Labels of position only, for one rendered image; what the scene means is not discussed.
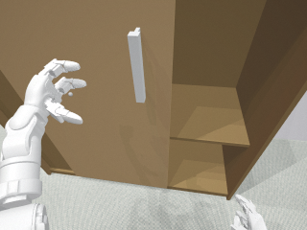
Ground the wardrobe door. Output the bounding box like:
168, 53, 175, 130
0, 70, 72, 171
0, 0, 176, 189

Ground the handle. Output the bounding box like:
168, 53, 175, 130
127, 27, 146, 103

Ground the robot left upper arm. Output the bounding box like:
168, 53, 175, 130
0, 203, 50, 230

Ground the robot right hand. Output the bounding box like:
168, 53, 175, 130
230, 194, 268, 230

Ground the left robot forearm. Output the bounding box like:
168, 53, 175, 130
0, 104, 48, 211

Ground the robot left hand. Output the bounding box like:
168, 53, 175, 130
24, 58, 87, 125

